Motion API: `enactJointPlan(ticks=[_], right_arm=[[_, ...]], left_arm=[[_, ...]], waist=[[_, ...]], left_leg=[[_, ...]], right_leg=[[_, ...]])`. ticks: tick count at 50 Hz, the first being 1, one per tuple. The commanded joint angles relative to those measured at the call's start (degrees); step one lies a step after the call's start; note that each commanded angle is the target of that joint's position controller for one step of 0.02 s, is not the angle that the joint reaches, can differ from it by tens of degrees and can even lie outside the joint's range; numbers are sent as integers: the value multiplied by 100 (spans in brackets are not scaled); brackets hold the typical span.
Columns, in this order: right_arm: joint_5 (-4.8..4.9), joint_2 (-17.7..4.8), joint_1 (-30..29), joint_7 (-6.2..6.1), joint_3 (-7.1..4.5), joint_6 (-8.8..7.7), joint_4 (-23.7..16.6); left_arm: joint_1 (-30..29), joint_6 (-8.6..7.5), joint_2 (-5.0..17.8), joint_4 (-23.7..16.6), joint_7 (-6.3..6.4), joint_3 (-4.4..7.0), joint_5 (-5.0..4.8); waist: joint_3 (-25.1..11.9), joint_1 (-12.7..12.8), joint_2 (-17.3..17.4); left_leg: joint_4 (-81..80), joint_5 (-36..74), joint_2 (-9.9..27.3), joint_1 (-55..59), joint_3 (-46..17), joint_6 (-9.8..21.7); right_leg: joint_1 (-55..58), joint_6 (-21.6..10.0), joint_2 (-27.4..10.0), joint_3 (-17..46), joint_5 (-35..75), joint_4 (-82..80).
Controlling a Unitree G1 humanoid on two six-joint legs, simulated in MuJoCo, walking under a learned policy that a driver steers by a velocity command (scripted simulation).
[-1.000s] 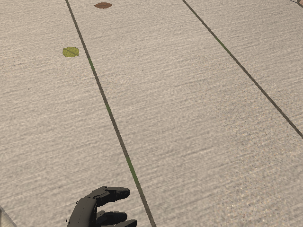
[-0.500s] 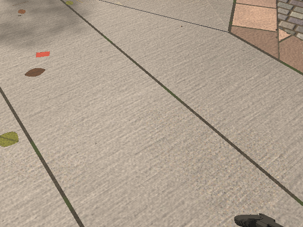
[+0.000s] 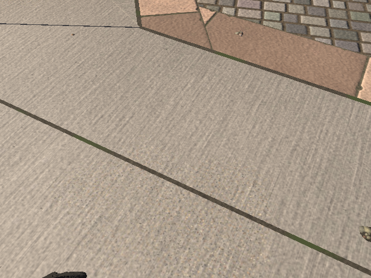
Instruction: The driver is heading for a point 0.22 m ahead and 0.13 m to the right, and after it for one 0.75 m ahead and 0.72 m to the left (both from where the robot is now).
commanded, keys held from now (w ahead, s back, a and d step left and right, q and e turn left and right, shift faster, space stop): w+e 0.02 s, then q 0.98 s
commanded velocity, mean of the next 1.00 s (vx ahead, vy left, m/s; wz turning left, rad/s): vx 0.13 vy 0.00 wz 0.29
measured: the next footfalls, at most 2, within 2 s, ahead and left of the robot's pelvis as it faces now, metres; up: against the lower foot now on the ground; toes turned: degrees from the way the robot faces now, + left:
left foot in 0.42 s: +0.31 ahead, +0.15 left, +0.00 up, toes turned +3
right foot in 0.88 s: +0.30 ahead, -0.07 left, +0.00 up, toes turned +24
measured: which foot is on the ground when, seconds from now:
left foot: up 0.00-0.40, down 0.42-0.88, up 0.90-1.00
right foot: down 0.00-0.42, up 0.44-0.86, down 0.88-1.00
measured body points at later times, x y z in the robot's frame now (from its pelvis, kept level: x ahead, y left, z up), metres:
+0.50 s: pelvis +0.18 +0.05 +0.02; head +0.23 +0.07 +0.46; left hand +0.31 +0.33 -0.10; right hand +0.35 -0.20 -0.08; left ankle +0.27 +0.15 -0.71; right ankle +0.10 -0.08 -0.64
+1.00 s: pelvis +0.21 +0.02 +0.03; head +0.25 +0.00 +0.48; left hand +0.23 +0.33 -0.06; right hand +0.47 -0.19 -0.07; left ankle +0.19 +0.14 -0.64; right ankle +0.27 -0.09 -0.71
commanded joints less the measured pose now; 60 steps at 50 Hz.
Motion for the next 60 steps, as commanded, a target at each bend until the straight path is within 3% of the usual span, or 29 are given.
enactJointPlan(ticks=[1,2,3,4,5,7,10,13,16,19,20,21,22,23,24,25,26,29,35,40,43,44,45,46,47,49,52,56,60], right_arm=[[229,-668,-852,79,-115,-515,-1150],[117,-684,-746,22,-144,-459,-1017],[36,-778,-547,-14,-207,-348,-964],[26,-768,-392,-2,-239,-230,-914],[14,-673,-331,-3,-240,-144,-889],[-40,-434,-509,-43,-177,-46,-928],[-71,-250,-867,-33,-80,13,-929],[16,-406,-1258,58,-106,61,-994],[5,-643,-1681,156,-193,113,-1253],[-40,-662,-1527,289,-257,144,-1354],[-63,-773,-1216,296,-326,141,-1280],[-113,-1215,-825,250,-464,136,-1265],[-214,-1624,-590,194,-547,167,-1331],[-214,-1205,-353,190,-428,180,-1367],[-172,-1055,-680,184,-405,196,-1514],[-91,-957,-984,139,-399,255,-1618],[-22,-892,-1166,95,-372,334,-1683],[-65,-913,-1325,18,-391,497,-1823],[-45,-1092,-1354,-99,-503,599,-2016],[-31,-1077,-1374,-79,-531,703,-2119],[72,-1022,-1451,-85,-523,772,-2181],[65,-808,-1342,-80,-465,777,-2213],[137,-751,-1482,-50,-461,715,-2448],[-15,-1168,-1406,0,-592,617,-2369],[1,-1321,-1206,45,-660,623,-2176],[-1,-1095,-942,26,-611,752,-1919],[88,-776,-1265,58,-464,815,-2085],[70,-613,-1704,122,-334,801,-2349],[84,-730,-1618,225,-350,808,-2402]], left_arm=[[1527,-28,958,-53,202,318,-5],[909,-58,672,-200,187,202,-1],[548,-97,466,-309,191,133,55],[444,-124,334,-319,184,83,119],[453,-162,331,-258,168,69,144],[658,-232,541,-95,196,98,198],[785,-229,609,44,268,102,201],[878,-191,649,159,279,96,203],[867,-76,780,212,348,152,159],[759,96,803,153,486,198,19],[836,119,741,134,527,192,0],[979,86,660,29,546,177,115],[1128,16,390,-161,516,92,270],[1119,-7,488,-186,441,59,227],[977,46,643,-189,418,96,93],[760,123,598,-187,454,89,85],[559,198,587,-225,508,110,134],[501,301,438,-360,558,111,120],[400,282,432,-350,583,103,106],[430,137,535,-360,467,146,44],[941,58,643,-195,370,235,32],[1157,72,978,-190,383,333,133],[1081,123,1455,-186,395,425,318],[723,93,1196,-414,407,377,438],[323,94,897,-577,465,292,370],[36,124,645,-665,507,201,164],[337,224,693,-629,563,174,178],[691,302,1008,-576,588,280,182],[643,309,1245,-580,511,368,96]], waist=[[-1310,734,-192],[-876,328,292],[-723,66,304],[-596,-84,255],[-485,-162,220],[-357,-135,63],[-482,34,-143],[-594,259,-237],[-446,361,-354],[-433,199,-395],[-572,90,-239],[-952,49,483],[-1207,160,1765],[-2063,-45,1704],[-1850,-24,1134],[-1522,18,569],[-1169,59,246],[-858,256,668],[-888,142,970],[-752,57,1129],[-695,330,1009],[-778,316,372],[-439,132,-1542],[-447,146,-1433],[-456,-10,-919],[-334,-46,-536],[-172,182,-667],[-394,476,-954],[-479,470,-1116]], left_leg=[[2217,566,-152,-4233,-1121,237],[1831,881,117,-3764,-1030,192],[1542,948,296,-3167,-1028,124],[1294,863,394,-2755,-1022,93],[957,829,409,-2546,-959,63],[207,1264,312,-2371,-805,4],[-1207,2549,193,-1984,-679,77],[-1989,3247,58,-1880,-740,162],[-2325,2531,-54,-2296,-719,268],[-2988,2071,-248,-2146,-497,475],[-3452,2721,-372,-1553,-505,629],[-3454,5119,186,-524,-1406,951],[-3506,7295,1439,895,-3296,2091],[-3800,6711,1710,1446,-4049,2532],[-3775,5731,1444,1257,-3609,2291],[-3833,4845,1138,863,-3171,1978],[-3977,4213,974,315,-2953,1804],[-4258,3105,453,-518,-2668,1503],[-4396,1635,294,-768,-2994,1402],[-4383,1216,240,-730,-3497,1374],[-4067,1052,-142,-1166,-3380,1085],[-3251,216,-517,-1838,-2945,799],[-1860,-467,-1450,-2976,-1463,458],[-365,-560,-1118,-3083,-1527,192],[295,-169,-997,-2943,-1525,113],[1017,440,-926,-2996,-1312,-66],[839,831,-774,-3139,-912,-234],[-514,644,-414,-2794,-666,-317],[-1662,504,-383,-1814,-282,-93]], right_leg=[[4457,-1548,-1883,3797,72,-2087],[3321,-1329,-1798,3126,1033,-2176],[2460,-1254,-1712,2609,1982,-2176],[1894,-1187,-1599,2216,2478,-2191],[1488,-1140,-1522,1901,2912,-2226],[1047,-1050,-1394,1263,3853,-2301],[1075,-763,-1108,519,3949,-2242],[1657,-625,-1298,442,3552,-2166],[2343,-546,-1586,569,3332,-1795],[2690,-300,-1679,611,3213,-977],[2584,-76,-1429,475,3143,-427],[1950,309,-913,93,2183,772],[-14,815,141,-135,-1381,2643],[-540,859,158,790,-2669,3540],[-767,857,-84,1001,-2391,3959],[-904,879,-226,945,-1981,3891],[-906,913,-350,913,-1692,3557],[-336,960,-263,736,-1224,2440],[207,1048,-172,868,-831,1086],[656,901,-136,883,-877,138],[1812,638,-242,734,-156,-1382],[2505,299,-1183,1458,-133,-1724],[2430,-536,-2299,2879,730,-2158],[2058,-975,-2825,3339,1194,-2216],[1945,-779,-2526,2709,1341,-2055],[1989,-357,-1914,1760,1373,-1865],[2171,-412,-1661,1109,1523,-1913],[2732,-539,-1933,929,1717,-1803],[2446,-537,-2148,725,1851,-1700]])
